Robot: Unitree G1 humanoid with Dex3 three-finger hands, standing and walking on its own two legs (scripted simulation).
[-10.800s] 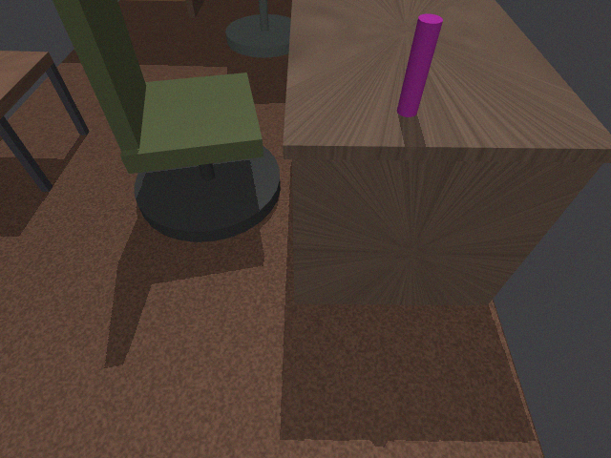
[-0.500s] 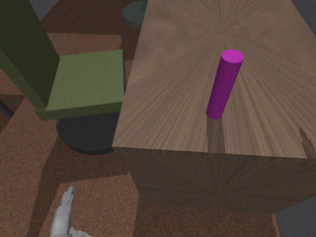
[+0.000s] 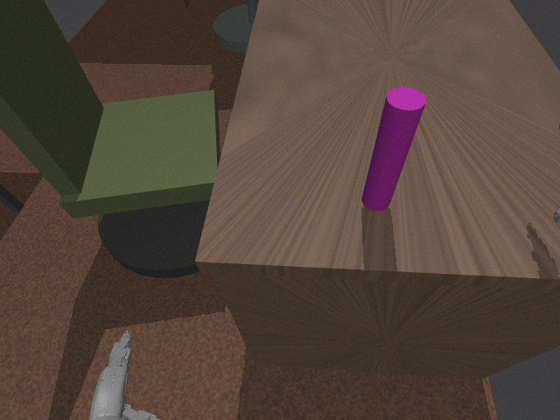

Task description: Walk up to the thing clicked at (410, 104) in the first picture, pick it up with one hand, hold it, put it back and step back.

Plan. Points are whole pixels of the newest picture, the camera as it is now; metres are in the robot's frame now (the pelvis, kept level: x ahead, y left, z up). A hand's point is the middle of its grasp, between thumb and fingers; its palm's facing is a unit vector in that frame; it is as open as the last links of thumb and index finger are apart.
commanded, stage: go down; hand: right
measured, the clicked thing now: (388, 157) +0.48 -0.12 +0.08
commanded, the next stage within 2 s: approach in 0.06 s
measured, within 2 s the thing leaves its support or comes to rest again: neither
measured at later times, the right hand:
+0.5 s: hand (481, 185) +0.43 -0.25 +0.08, palm faces -0.06 +1.00 +0.04, open 17.7 cm
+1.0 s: hand (405, 180) +0.46 -0.15 +0.05, palm faces +0.01 +1.00 +0.02, open 17.8 cm
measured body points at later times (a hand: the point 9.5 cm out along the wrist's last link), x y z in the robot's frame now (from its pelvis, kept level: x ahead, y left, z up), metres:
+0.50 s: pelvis -0.01 +0.00 -0.01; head +0.06 -0.02 +0.43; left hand +0.15 +0.26 -0.07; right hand +0.43 -0.30 +0.08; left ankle -0.02 +0.14 -0.72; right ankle +0.00 -0.12 -0.72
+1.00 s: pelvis -0.02 +0.00 -0.03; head +0.05 -0.01 +0.41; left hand +0.12 +0.27 -0.07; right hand +0.45 -0.21 +0.06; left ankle -0.02 +0.14 -0.72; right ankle +0.00 -0.12 -0.72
